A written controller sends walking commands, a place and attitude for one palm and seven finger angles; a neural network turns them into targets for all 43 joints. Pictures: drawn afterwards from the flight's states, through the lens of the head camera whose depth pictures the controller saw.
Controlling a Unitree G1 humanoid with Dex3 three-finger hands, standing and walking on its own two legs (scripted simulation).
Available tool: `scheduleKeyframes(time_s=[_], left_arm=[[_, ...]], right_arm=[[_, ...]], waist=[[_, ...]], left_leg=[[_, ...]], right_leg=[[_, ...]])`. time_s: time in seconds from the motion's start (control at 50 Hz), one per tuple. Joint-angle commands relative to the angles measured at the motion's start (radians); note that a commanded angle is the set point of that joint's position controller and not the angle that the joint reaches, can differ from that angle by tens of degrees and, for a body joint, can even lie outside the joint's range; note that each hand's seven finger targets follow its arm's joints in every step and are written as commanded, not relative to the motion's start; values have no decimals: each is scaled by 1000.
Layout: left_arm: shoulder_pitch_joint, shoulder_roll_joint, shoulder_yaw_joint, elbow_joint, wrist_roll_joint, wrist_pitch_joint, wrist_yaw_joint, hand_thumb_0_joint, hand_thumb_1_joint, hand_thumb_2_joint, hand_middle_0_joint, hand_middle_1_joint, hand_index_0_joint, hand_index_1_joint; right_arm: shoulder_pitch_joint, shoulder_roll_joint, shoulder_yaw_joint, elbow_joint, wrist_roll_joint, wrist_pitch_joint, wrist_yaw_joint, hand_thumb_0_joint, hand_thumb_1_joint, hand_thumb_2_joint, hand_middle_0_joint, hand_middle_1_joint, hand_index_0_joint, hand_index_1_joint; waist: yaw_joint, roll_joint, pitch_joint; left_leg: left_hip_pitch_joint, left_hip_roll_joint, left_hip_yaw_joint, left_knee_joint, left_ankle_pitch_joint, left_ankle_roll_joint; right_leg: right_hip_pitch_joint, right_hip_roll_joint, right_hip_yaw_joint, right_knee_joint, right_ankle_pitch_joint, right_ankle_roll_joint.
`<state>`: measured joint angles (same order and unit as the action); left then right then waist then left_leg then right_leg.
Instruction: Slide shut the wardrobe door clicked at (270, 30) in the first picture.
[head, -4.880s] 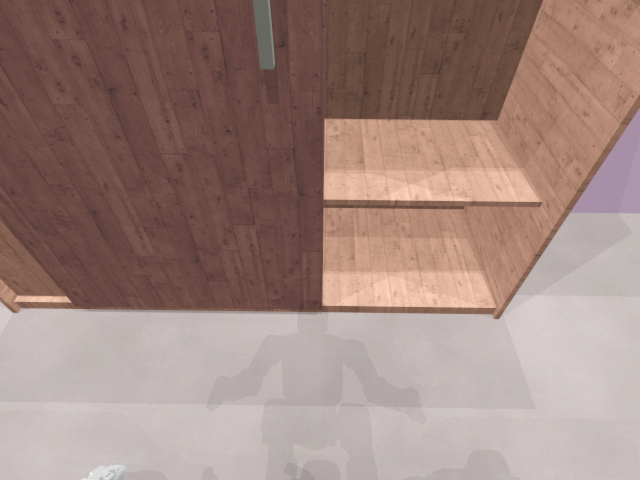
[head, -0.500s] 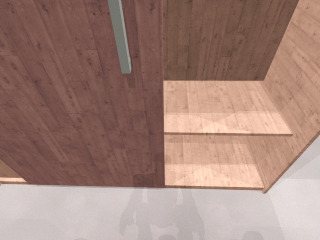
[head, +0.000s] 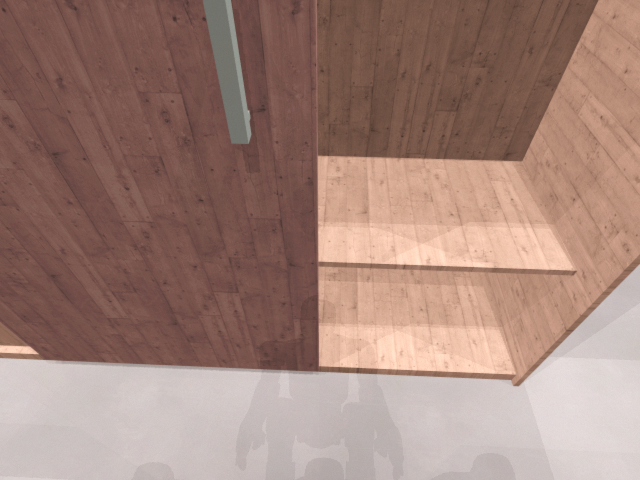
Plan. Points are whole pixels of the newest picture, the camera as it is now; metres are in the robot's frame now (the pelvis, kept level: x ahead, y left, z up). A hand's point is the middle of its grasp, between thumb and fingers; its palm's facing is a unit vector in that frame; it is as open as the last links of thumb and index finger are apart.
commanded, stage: look again from close up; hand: left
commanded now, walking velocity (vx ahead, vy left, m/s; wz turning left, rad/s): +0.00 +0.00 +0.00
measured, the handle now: (231, 56) +0.53 +0.15 +0.27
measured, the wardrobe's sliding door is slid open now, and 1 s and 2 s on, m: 0.63 0.63 0.63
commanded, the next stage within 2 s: shuffle to correct the standing spot in 0.32 s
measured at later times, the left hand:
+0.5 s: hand out of the picture +0.00 +0.16 -0.17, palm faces +0.05 -0.98 -0.19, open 7.4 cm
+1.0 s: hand out of the picture +0.11 +0.20 -0.18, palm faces +0.06 -0.96 -0.26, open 7.3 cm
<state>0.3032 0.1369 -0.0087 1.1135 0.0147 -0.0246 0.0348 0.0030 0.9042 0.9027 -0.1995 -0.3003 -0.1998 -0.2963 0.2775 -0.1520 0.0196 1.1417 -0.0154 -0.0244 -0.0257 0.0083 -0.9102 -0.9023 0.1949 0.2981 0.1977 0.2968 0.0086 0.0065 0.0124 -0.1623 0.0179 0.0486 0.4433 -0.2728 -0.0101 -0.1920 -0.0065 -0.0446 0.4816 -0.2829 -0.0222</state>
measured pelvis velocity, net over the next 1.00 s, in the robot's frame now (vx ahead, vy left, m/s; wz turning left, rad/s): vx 0.09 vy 0.00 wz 0.04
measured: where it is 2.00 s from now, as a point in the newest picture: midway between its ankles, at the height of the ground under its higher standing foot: outside the picture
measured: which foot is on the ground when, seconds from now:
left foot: down 0.00-1.00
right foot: down 0.00-0.72, up 0.74-0.94, down 0.96-1.00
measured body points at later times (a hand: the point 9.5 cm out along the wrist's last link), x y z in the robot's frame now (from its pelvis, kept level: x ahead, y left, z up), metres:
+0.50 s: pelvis +0.01 -0.01 +0.00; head +0.02 -0.02 +0.45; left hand -0.01 +0.21 -0.16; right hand +0.00 -0.22 -0.17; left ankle -0.02 +0.12 -0.74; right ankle -0.02 -0.10 -0.74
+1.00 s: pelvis +0.09 +0.00 -0.01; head +0.13 -0.01 +0.44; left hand +0.11 +0.25 -0.16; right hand +0.03 -0.19 -0.17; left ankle +0.00 +0.11 -0.74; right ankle +0.12 -0.11 -0.74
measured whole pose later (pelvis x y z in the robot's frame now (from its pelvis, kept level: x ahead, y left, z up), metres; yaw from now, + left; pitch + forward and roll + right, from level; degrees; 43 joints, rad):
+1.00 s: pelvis +0.09 +0.00 -0.01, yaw +2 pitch +0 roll +1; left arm 0.22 0.18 0.04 1.05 0.02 -0.03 0.04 0.02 0.94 0.90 -0.20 -0.30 -0.20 -0.30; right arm 0.38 -0.09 0.01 1.15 -0.01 -0.03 -0.04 0.01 -0.90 -0.90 0.20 0.30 0.20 0.30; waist -0.01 0.01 0.08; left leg -0.12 0.01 0.07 0.54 -0.41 0.00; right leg -0.33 -0.05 -0.09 0.59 -0.23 -0.02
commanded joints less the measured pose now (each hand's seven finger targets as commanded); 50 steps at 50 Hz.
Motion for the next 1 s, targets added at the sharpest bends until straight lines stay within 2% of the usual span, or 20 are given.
scheduleKeyframes(time_s=[0.0, 0.4, 0.44, 0.52, 0.58, 0.62, 0.64, 0.66, 0.68, 0.7, 0.72, 0.74, 0.76, 0.82, 0.88, 0.9, 0.92, 0.94, 0.96, 0.98], left_arm=[[58, 115, 18, -27, -3, -9, 4, 0, 900, 900, -200, -300, -200, -300], [73, 107, 21, -31, -6, -11, 3, 0, 900, 900, -200, -300, -200, -300], [84, 111, 26, -26, -1, -8, 0, 0, 900, 900, -200, -300, -200, -300], [132, 137, 50, -28, 4, 2, -10, 0, 900, 900, -200, -300, -200, -300], [157, 142, 65, -35, 7, -5, -8, 0, 900, 900, -200, -300, -200, -300], [141, 140, 71, -45, 10, -8, -8, 0, 900, 900, -200, -300, -200, -300], [117, 133, 69, -49, 9, -9, -11, 0, 900, 900, -200, -300, -200, -300], [106, 105, 62, -52, 6, -9, -16, 0, 900, 900, -200, -300, -200, -300], [81, 77, 55, -64, 7, -9, -21, 0, 900, 900, -200, -300, -200, -300], [30, 49, 48, -87, 9, -15, -20, 0, 900, 900, -200, -300, -200, -300], [-23, 62, 45, -111, 11, -20, -17, 0, 900, 900, -200, -300, -200, -300], [-45, 54, 47, -113, 9, -21, -18, 0, 900, 900, -200, -300, -200, -300], [-48, 39, 45, -107, 7, -21, -20, 0, 900, 900, -200, -300, -200, -300], [-1, -1, 34, -83, -2, -2, -17, 0, 900, 900, -200, -300, -200, -300], [49, 47, 41, -66, -1, 0, -6, 0, 900, 900, -200, -300, -200, -300], [78, 78, 47, -55, -2, -4, -2, 0, 900, 900, -200, -300, -200, -300], [121, 122, 56, -46, 1, -8, 3, 0, 900, 900, -200, -300, -200, -300], [145, 153, 61, -41, 2, -10, 8, 0, 900, 900, -200, -300, -200, -300], [138, 179, 63, -39, -2, -9, 9, 0, 900, 900, -200, -300, -200, -300], [139, 197, 69, -37, -1, -9, 14, 0, 900, 900, -200, -300, -200, -300]], right_arm=[[67, -79, -15, -24, 5, -11, -9, 0, -900, -900, 200, 300, 200, 300], [81, -69, -14, -19, 5, -8, -11, 0, -900, -900, 200, 300, 200, 300], [94, -73, -16, -13, 0, -4, -8, 0, -900, -900, 200, 300, 200, 300], [80, -59, -21, -41, -8, 5, 4, 0, -900, -900, 200, 300, 200, 300], [64, -47, -25, -67, -9, -1, 8, 0, -900, -900, 200, 300, 200, 300], [100, -32, -27, -65, -8, -8, 12, 0, -900, -900, 200, 300, 200, 300], [140, -30, -25, -54, -6, -16, 12, 0, -900, -900, 200, 300, 200, 300], [192, -45, -24, -33, -7, -24, 9, 0, -900, -900, 200, 300, 200, 300], [264, -95, -35, -3, -12, -33, 3, 0, -900, -900, 200, 300, 200, 300], [336, -138, -48, 16, -16, -35, -8, 0, -900, -900, 200, 300, 200, 300], [364, -123, -38, 22, -18, -38, -15, 0, -900, -900, 200, 300, 200, 300], [335, -107, -33, 13, -16, -39, -18, 0, -900, -900, 200, 300, 200, 300], [286, -94, -26, -4, -19, -43, -20, 0, -900, -900, 200, 300, 200, 300], [176, -91, -17, -27, -15, -47, -32, 0, -900, -900, 200, 300, 200, 300], [146, -117, -34, -27, 1, -35, -34, 0, -900, -900, 200, 300, 200, 300], [148, -109, -39, -25, 6, -29, -33, 0, -900, -900, 200, 300, 200, 300], [153, -97, -45, -35, 10, -27, -30, 0, -900, -900, 200, 300, 200, 300], [168, -80, -53, -44, 14, -21, -28, 0, -900, -900, 200, 300, 200, 300], [181, -59, -61, -40, 19, -8, -25, 0, -900, -900, 200, 300, 200, 300], [180, -28, -62, -43, 23, 4, -23, 0, -900, -900, 200, 300, 200, 300]], waist=[[-7, -16, 48], [-3, -26, 37], [-1, -23, 36], [24, -123, 144], [21, -132, 166], [-3, -99, 149], [-25, -71, 129], [-40, 5, 108], [-63, 179, 94], [-87, 334, 114], [-100, 270, 136], [-83, 153, 144], [-62, 94, 125], [-6, 110, 72], [14, 114, 19], [29, 84, 13], [38, 26, -27], [32, -40, -73], [21, -80, -94], [25, -209, -135]], left_leg=[[-34, 81, -72, -72, 159, 35], [-24, 78, -71, -70, 178, 30], [-41, 64, -56, -47, 58, 32], [-217, 8, 3, 97, -132, 33], [-246, 25, 14, 208, -138, 38], [-180, 31, 26, 141, -129, 42], [-87, 26, 31, 47, -87, 45], [10, 43, -6, -19, -18, 59], [99, 157, -169, -76, 70, 114], [160, 290, -336, -167, 189, 208], [190, 348, -400, -176, 350, 276], [168, 356, -361, -147, 474, 293], [139, 335, -303, -133, 601, 275], [65, 236, -105, -93, 874, 190], [102, 184, -57, -15, 907, 124], [70, 171, -63, 31, 818, 96], [-1, 135, -49, 71, 647, 61], [-96, 71, -34, 122, 403, 33], [-133, 21, -16, 185, 177, 15], [-170, -6, 7, 282, -143, -2]], right_leg=[[-4, -96, 101, -93, 210, -18], [17, -99, 94, -108, 240, -20], [15, -99, 105, -106, 77, -33], [1, -163, 241, -225, -292, -90], [-29, -248, 323, -275, -255, -156], [-65, -245, 273, -229, -214, -161], [-101, -202, 198, -157, -142, -139], [-149, -123, 114, -46, -95, -106], [-242, -28, 2, 151, -91, -61], [-379, 26, -88, 355, -225, -30], [-482, 6, -36, 526, -323, -39], [-502, -37, 0, 593, -303, -42], [-465, -61, 18, 587, -263, -33], [-259, -62, -2, 348, -142, -1], [-109, -31, -42, 64, 88, 6], [-25, -41, -32, -30, 205, 7], [83, -92, 25, -11, 496, -6], [177, -193, 140, 79, 839, -63], [204, -285, 181, 100, 1038, -124], [236, -339, 215, 67, 1158, -184]])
